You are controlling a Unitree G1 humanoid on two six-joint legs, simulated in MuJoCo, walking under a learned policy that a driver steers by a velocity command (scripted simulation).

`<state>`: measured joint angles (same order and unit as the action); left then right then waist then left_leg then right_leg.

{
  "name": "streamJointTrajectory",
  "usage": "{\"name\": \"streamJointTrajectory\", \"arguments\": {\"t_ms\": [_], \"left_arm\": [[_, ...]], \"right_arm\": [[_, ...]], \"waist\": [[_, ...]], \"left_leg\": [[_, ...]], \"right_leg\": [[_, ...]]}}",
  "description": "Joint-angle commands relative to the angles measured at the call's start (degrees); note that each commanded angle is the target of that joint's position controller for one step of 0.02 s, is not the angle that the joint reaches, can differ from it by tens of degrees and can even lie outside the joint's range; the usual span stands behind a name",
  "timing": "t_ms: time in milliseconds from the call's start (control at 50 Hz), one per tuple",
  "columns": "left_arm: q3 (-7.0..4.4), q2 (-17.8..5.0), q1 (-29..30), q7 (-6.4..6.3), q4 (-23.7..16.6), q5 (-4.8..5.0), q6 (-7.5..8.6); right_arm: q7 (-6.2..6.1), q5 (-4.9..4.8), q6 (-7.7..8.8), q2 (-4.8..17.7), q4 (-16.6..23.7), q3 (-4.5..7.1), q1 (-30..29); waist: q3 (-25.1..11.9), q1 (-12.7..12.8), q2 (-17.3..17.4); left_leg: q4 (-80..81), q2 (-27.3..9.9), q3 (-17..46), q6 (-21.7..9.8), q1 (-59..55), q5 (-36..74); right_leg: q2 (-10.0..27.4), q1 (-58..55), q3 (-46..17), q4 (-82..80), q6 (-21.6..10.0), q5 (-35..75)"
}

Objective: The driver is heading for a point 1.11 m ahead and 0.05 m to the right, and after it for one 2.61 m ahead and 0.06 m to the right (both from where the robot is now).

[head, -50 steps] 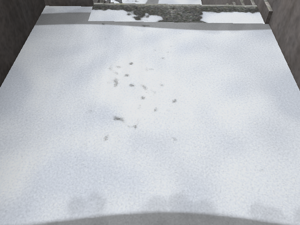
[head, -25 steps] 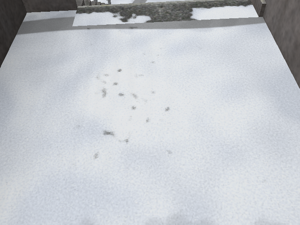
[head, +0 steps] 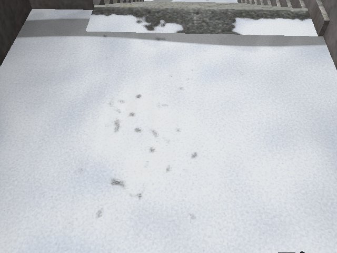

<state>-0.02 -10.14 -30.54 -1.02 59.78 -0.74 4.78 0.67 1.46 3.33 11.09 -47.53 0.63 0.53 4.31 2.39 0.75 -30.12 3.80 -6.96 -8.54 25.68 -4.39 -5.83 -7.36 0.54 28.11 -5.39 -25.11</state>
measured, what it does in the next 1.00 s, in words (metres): walks ahead: right foot, then left foot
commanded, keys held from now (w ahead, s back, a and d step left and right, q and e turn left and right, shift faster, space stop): w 0.04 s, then no key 0.40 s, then w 0.56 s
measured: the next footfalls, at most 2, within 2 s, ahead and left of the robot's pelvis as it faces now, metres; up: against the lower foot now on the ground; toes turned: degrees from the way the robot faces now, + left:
right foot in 0.48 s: +0.29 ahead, -0.11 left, +0.00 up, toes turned -1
left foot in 0.94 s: +0.38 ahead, +0.11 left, +0.00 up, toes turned +6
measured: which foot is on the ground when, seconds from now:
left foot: down 0.00-0.50, up 0.52-0.92, down 0.94-1.00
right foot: down 0.00-0.00, up 0.02-0.46, down 0.48-0.94, up 0.96-1.00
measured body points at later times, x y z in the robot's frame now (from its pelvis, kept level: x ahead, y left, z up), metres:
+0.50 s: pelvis +0.19 -0.02 +0.02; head +0.20 -0.03 +0.47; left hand +0.28 +0.20 -0.12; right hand +0.15 -0.24 -0.14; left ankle +0.12 +0.05 -0.71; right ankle +0.25 -0.10 -0.72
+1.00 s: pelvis +0.32 +0.03 +0.02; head +0.32 +0.05 +0.47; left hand +0.27 +0.26 -0.14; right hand +0.42 -0.21 -0.10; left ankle +0.34 +0.11 -0.72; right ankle +0.25 -0.10 -0.69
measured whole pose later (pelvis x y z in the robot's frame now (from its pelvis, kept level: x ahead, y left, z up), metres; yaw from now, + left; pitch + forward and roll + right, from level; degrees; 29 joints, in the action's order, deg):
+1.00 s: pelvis +0.32 +0.03 +0.02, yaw +1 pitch +1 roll -1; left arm -3.0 -11.6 -23.2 0.2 61.7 -1.4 3.4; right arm 0.3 1.5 4.7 10.5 -55.1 2.3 11.5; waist -1.3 1.2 -1.9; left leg -28.3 -0.1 -5.3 -3.7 16.2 -12.4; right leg 0.4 13.8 2.0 41.6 -4.8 -23.1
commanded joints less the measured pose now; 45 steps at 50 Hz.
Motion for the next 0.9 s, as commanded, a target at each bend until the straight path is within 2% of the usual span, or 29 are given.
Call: {"name": "streamJointTrajectory", "arguments": {"t_ms": [20,40,60,80,120,160,200,260,320,380,420,440,460,480,500,520,540,560,580,600,640,700,760,840,880,900], "left_arm": [[-1.07,-3.33,-4.51,0.60,-4.55,1.05,0.41],[-1.89,-8.19,-0.37,0.50,-5.10,-0.39,0.26],[-2.30,-9.00,5.19,0.81,-6.59,-0.49,0.46],[-2.29,-7.90,6.69,0.86,-6.67,-0.65,0.40],[-1.87,-4.89,4.74,1.06,-5.79,-1.49,-1.20],[-1.76,-3.28,4.21,1.29,-5.52,-1.37,-2.20],[-1.83,-3.54,6.58,1.27,-6.13,-0.91,-2.79],[-1.34,-3.22,13.05,1.08,-7.33,-0.44,-3.17],[-0.96,-3.25,17.37,0.56,-7.61,0.02,-3.51],[-0.86,-3.73,19.19,-0.27,-7.19,-0.01,-3.46],[-0.84,-3.59,18.43,-0.74,-6.25,-0.07,-3.06],[-0.76,-3.13,16.50,-0.98,-5.21,-0.11,-2.66],[-0.94,-3.81,13.85,-1.12,-4.18,-0.39,-2.04],[-1.95,-7.39,9.53,-1.25,-2.93,-0.92,-1.51],[-2.99,-11.49,7.30,-0.91,-2.10,-0.59,-1.68],[-3.90,-11.60,2.77,-0.18,-0.91,0.53,-2.54],[-3.39,-8.97,1.95,0.37,-0.55,-0.06,-2.66],[-3.08,-7.68,5.56,0.61,-1.17,-0.39,-2.78],[-3.04,-7.19,8.68,0.52,-1.77,-0.48,-2.67],[-2.98,-6.56,10.54,0.33,-1.96,-0.18,-2.37],[-2.99,-5.89,11.30,0.18,-1.88,0.04,-1.52],[-3.18,-6.50,8.51,-0.03,-0.46,-0.02,-0.84],[-3.57,-7.75,5.88,0.07,0.34,-0.27,-0.69],[-4.05,-8.87,4.39,0.42,0.73,-0.48,-0.55],[-4.31,-9.27,5.11,0.58,0.74,-0.38,-0.60],[-4.42,-9.28,6.21,0.62,0.63,-0.12,-0.68]], "right_arm": [[-0.98,0.93,-0.38,14.48,-5.18,4.70,26.66],[-0.23,-1.31,-0.42,12.31,-4.57,4.63,20.63],[-0.07,-1.51,-0.06,8.54,-3.62,3.62,15.41],[0.07,-1.21,0.61,5.70,-4.17,2.87,14.02],[-0.36,-0.81,2.06,3.18,-6.25,1.71,15.47],[-0.27,-0.76,3.13,4.01,-8.20,1.45,18.23],[-0.25,-0.56,3.14,5.58,-9.18,1.33,18.96],[-0.58,-0.72,2.20,5.46,-10.13,0.61,20.30],[-1.06,-0.69,1.45,5.56,-11.61,0.20,23.70],[-1.62,-0.17,0.70,5.12,-12.71,-0.12,25.03],[-2.07,-0.13,0.38,4.60,-13.04,-0.34,24.42],[-2.29,-0.46,0.28,4.37,-13.12,-0.44,23.54],[-2.31,-0.73,0.28,4.92,-13.43,-0.20,24.45],[-2.30,-0.57,0.42,4.61,-13.17,-0.17,26.47],[-1.94,-0.96,0.39,-0.08,-13.44,-1.08,31.75],[-2.04,-0.64,-0.33,2.61,-13.49,-0.18,28.87],[-1.59,0.20,-0.67,6.10,-11.28,1.08,21.81],[-0.81,0.73,-0.81,5.38,-10.04,1.36,18.26],[-0.11,0.51,-0.84,4.44,-9.55,1.41,17.10],[0.36,0.45,-0.76,3.59,-9.46,1.49,17.25],[0.58,0.68,-0.77,1.84,-10.99,1.41,19.47],[0.56,0.34,-1.02,1.63,-9.39,1.54,15.28],[0.60,0.14,-1.19,1.91,-7.24,1.49,10.31],[0.63,-0.06,-0.85,2.62,-5.37,1.61,7.20],[0.54,-0.18,-0.40,2.74,-5.18,1.74,8.33],[0.44,-0.20,-0.07,2.50,-5.91,1.83,10.91]], "waist": [[-19.65,-7.15,11.49],[-12.61,-7.00,3.16],[-4.64,-5.37,0.85],[0.34,-3.32,-2.90],[-0.25,-0.08,-2.79],[-1.80,0.72,-0.85],[-2.50,1.26,1.31],[-2.84,-0.21,3.49],[-4.06,-2.54,4.67],[-3.45,-3.59,4.92],[-2.52,-3.29,4.64],[-2.25,-2.08,3.67],[-3.46,-1.31,2.36],[-6.80,-1.22,-1.04],[-8.29,-3.24,-10.54],[-7.10,1.58,-13.70],[-1.96,3.17,-10.88],[1.05,1.31,-7.36],[2.61,-0.70,-6.67],[2.19,-2.54,-6.06],[-0.76,-3.86,-4.60],[-0.71,-3.17,-5.64],[-0.09,-1.65,-6.59],[0.26,-0.61,-6.44],[0.51,-1.53,-6.04],[0.58,-3.08,-5.11]], "left_leg": [[9.84,-27.30,47.65,-14.53,-44.32,-10.46],[15.53,-25.08,45.42,-14.53,-36.25,-19.81],[17.95,-23.73,37.54,-13.18,-27.44,-16.27],[19.36,-21.60,31.39,-11.24,-19.55,-3.83],[18.90,-17.72,20.85,-7.96,-12.71,17.78],[17.83,-16.00,14.42,-7.00,-11.57,34.02],[17.15,-13.87,9.98,-5.60,-12.05,40.26],[15.77,-11.06,6.04,-2.06,-13.54,42.58],[14.07,-11.51,6.22,-0.53,-17.45,40.74],[11.44,-13.42,8.09,-1.81,-20.10,37.47],[8.73,-14.54,10.12,-2.34,-20.87,34.39],[6.42,-14.21,10.57,-1.53,-20.36,31.32],[4.35,-13.31,11.21,-0.36,-19.11,22.09],[-0.09,-11.29,10.42,0.23,-15.39,7.85],[-6.82,-5.03,6.01,1.24,-4.64,-16.56],[-16.51,-0.27,1.21,2.07,2.64,-30.94],[-25.97,-1.31,4.06,2.39,8.82,-34.21],[-28.33,-3.52,6.89,2.45,10.12,-28.63],[-27.47,-5.00,7.62,2.79,9.01,-23.68],[-25.90,-5.83,7.77,3.44,6.29,-19.97],[-24.57,-5.49,6.06,4.78,1.47,-15.36],[-18.70,-5.92,4.61,6.13,1.85,-12.23],[-12.57,-6.21,3.68,6.85,1.80,-10.70],[-6.67,-6.01,2.44,6.62,-0.93,-11.82],[-2.61,-5.45,1.46,5.91,-5.43,-12.01],[0.97,-4.75,0.70,5.51,-10.24,-10.57]], "right_leg": [[-0.80,37.50,-1.19,54.77,0.82,-4.34],[3.17,42.76,-4.80,54.56,-0.71,1.01],[5.43,43.35,-4.34,51.78,-0.75,5.15],[7.05,40.49,-3.92,48.00,-0.42,6.22],[8.62,32.82,-3.65,42.65,1.25,6.17],[7.94,30.40,-2.01,38.69,2.44,7.31],[7.83,31.45,-0.50,33.47,3.08,10.95],[7.61,31.48,1.95,22.63,3.77,16.71],[6.87,30.54,2.94,16.24,3.90,19.70],[6.43,29.17,2.57,11.78,3.38,16.69],[6.10,26.67,2.20,6.33,2.39,14.14],[6.08,23.12,2.00,0.18,1.78,16.70],[7.00,17.79,0.87,-4.58,1.21,21.19],[11.99,10.27,-3.96,-2.15,-0.07,26.85],[20.42,2.44,-14.66,-3.33,-6.24,27.59],[26.33,3.04,-26.05,-10.31,-12.67,11.68],[27.45,6.37,-31.14,-16.31,-13.92,-2.46],[25.72,11.36,-29.55,-19.39,-12.48,-11.53],[23.94,15.66,-26.34,-21.66,-10.45,-11.59],[22.14,18.19,-22.92,-22.92,-8.53,-8.43],[18.79,19.58,-15.97,-22.73,-6.78,0.56],[17.63,19.62,-11.99,-23.03,-6.58,1.88],[18.29,19.49,-11.44,-23.43,-7.02,0.25],[19.33,19.52,-11.30,-21.84,-7.44,-1.08],[19.46,21.22,-10.88,-19.70,-7.16,-2.22],[18.67,23.59,-9.92,-17.39,-6.56,-2.89]]}}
